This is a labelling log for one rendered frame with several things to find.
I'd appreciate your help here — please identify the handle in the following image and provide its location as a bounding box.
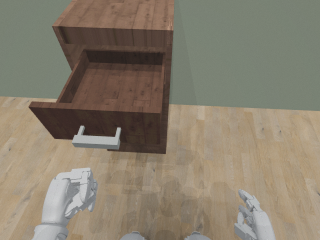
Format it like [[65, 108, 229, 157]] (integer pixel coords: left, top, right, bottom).
[[72, 125, 121, 150]]

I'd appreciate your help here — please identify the drawer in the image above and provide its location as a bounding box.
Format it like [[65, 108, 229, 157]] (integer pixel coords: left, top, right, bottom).
[[29, 49, 166, 145]]

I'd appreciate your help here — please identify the robot left forearm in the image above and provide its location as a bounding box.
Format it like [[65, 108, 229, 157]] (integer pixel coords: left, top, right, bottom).
[[32, 223, 69, 240]]

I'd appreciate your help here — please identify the cabinet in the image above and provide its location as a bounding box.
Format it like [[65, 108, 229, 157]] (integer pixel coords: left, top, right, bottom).
[[52, 0, 175, 154]]

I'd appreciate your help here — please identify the right robot hand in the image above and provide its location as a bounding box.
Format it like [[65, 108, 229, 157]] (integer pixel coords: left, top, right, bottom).
[[234, 189, 276, 240]]

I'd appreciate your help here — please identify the left robot hand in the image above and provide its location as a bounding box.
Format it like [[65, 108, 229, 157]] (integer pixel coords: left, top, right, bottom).
[[41, 167, 98, 227]]

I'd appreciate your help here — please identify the robot right shin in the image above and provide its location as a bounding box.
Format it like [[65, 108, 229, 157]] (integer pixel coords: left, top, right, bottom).
[[191, 231, 201, 235]]

